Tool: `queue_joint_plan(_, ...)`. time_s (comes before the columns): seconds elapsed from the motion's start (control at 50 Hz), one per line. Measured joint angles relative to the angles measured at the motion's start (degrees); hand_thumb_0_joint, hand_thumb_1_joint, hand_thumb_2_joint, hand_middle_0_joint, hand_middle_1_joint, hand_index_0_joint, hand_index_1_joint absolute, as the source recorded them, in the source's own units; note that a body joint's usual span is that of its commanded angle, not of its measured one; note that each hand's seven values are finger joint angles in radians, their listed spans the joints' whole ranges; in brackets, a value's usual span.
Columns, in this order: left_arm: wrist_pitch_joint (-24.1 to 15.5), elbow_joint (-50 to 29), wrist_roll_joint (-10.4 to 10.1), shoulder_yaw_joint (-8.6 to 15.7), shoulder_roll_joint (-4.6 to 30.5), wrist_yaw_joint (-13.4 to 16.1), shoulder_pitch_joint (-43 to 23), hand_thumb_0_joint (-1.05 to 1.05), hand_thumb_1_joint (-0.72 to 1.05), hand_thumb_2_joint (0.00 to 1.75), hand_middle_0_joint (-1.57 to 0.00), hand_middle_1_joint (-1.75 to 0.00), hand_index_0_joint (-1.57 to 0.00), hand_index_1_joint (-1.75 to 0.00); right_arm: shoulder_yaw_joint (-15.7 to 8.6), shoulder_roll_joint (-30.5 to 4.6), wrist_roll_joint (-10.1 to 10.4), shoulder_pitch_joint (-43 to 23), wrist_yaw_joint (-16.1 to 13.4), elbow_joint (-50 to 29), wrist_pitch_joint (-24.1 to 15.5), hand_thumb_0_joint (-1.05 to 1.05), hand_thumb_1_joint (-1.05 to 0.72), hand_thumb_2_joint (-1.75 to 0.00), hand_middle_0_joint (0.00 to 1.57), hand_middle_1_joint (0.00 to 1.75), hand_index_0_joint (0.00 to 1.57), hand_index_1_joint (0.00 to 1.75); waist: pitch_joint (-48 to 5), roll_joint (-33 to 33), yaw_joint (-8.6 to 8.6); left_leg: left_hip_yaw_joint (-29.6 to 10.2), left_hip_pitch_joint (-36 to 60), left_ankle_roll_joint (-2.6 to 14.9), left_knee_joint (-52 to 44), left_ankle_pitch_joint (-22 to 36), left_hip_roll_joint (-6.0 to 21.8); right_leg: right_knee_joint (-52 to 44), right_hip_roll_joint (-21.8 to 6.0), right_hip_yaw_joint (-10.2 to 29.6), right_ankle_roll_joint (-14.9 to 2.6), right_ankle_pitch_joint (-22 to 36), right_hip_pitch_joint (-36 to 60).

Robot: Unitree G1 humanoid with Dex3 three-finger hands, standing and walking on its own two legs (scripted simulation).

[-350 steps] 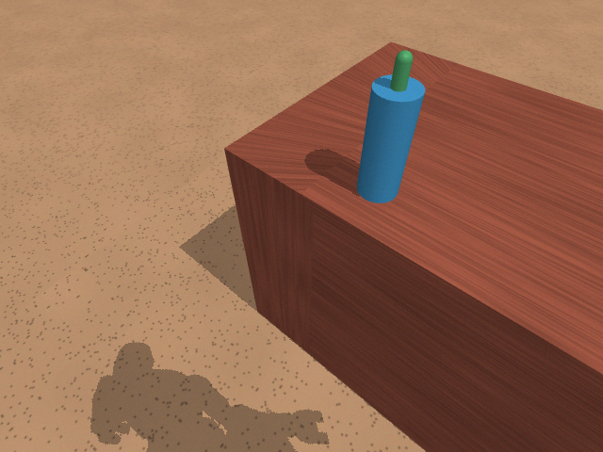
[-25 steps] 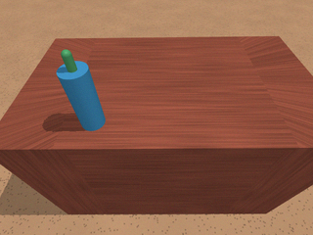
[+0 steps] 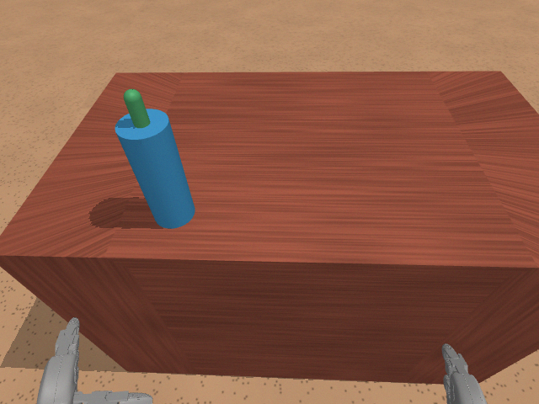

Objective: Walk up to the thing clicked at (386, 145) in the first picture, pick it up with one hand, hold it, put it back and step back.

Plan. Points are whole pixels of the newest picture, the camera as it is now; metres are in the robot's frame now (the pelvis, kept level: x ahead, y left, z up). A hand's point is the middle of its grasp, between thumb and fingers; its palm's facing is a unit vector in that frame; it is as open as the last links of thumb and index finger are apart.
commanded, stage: rise first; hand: left
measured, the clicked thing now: (156, 162) +0.48 +0.21 +0.11
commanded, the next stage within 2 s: go down in 1.30 s
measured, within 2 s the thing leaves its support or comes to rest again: neither
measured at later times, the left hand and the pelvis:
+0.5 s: hand (73, 353) +0.18 +0.26 +0.06, palm faces +0.30 -0.86 -0.41, open 17.6 cm; pelvis +0.00 +0.00 +0.00, yaw +1 degrees
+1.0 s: hand (48, 348) +0.17 +0.26 +0.11, palm faces +0.34 -0.83 -0.44, open 17.6 cm; pelvis -0.01 -0.01 +0.00, yaw +1 degrees
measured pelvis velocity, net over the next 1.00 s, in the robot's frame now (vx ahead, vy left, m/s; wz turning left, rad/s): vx -0.01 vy -0.01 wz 0.02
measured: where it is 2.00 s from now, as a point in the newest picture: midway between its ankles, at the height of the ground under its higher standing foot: outside the picture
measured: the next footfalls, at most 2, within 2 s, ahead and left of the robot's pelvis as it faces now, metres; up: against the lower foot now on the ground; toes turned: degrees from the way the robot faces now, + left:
none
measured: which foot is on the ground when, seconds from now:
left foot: down 0.00-1.00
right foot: down 0.00-1.00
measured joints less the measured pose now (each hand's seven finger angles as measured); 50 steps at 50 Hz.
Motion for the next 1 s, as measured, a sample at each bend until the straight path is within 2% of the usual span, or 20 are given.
queue_joint_plan(0.16,-1.33,-12.88,-0.05,1.17,0.23,-0.69,4.59,0.00,-0.45,0.04,-0.04,-0.04,-0.03,-0.04,-1.24,0.20,-0.55,1.24,0.63,-2.26,-0.47,-0.01,0.45,-0.04,0.06,0.05,0.06,0.05,0.77,0.91,0.34,0.03,1.73,0.13,-0.02,-0.42,-0.09,-0.26,-0.10,0.01,0.11,-0.30,1.84)
queue_joint_plan(0.32,-2.43,-19.91,-0.05,2.86,0.53,-1.80,7.23,-0.01,-0.51,0.02,-0.03,-0.03,-0.03,-0.04,-2.19,0.46,-1.02,1.54,1.24,-0.56,0.63,-0.01,0.51,-0.02,0.06,0.05,0.06,0.05,1.80,1.31,0.83,-0.17,2.84,0.00,-0.15,-0.39,-0.04,-0.14,-0.06,-0.21,-0.02,-0.47,2.91)
queue_joint_plan(0.4,-3.72,-22.89,0.02,3.98,0.87,-1.94,7.69,-0.01,-0.52,0.02,-0.03,-0.03,-0.03,-0.04,-3.03,0.21,-1.35,0.42,1.04,0.48,-0.17,-0.01,0.52,-0.02,0.06,0.05,0.06,0.05,2.38,1.55,0.94,-0.35,3.09,-0.07,-0.15,-0.22,-0.03,0.00,-0.05,-0.40,-0.10,-0.44,3.17)
queue_joint_plan(0.52,-5.82,-26.04,0.07,5.40,1.34,-2.71,8.88,-0.01,-0.53,0.02,-0.03,-0.03,-0.03,-0.04,-4.16,-0.26,-1.37,-0.22,1.08,1.30,-0.73,-0.01,0.53,-0.02,0.06,0.05,0.06,0.05,2.44,1.70,1.07,-0.68,3.24,-0.16,-0.40,0.15,-0.11,0.16,-0.14,-0.74,-0.19,-0.42,3.25)
queue_joint_plan(0.8,-9.13,-30.05,0.08,7.96,2.29,-3.25,9.10,-0.01,-0.54,0.03,-0.03,-0.03,-0.02,-0.04,-4.37,0.74,-1.42,-0.73,1.39,3.17,-1.46,-0.01,0.53,-0.02,0.06,0.05,0.06,0.05,3.09,1.86,1.61,-1.22,3.29,-0.42,-0.43,0.82,-0.16,0.60,-0.19,-1.29,-0.45,-0.18,3.28)
queue_joint_plan(1.0,-11.31,-31.61,0.19,8.80,2.58,-3.48,8.61,-0.01,-0.55,0.05,-0.04,-0.04,-0.02,-0.05,-4.39,0.91,-1.39,-0.84,1.41,3.95,-2.32,-0.01,0.54,-0.03,0.06,0.05,0.06,0.05,3.36,1.69,1.76,-1.30,3.01,-0.34,-0.69,1.29,-0.34,0.64,-0.38,-1.38,-0.36,0.07,2.91)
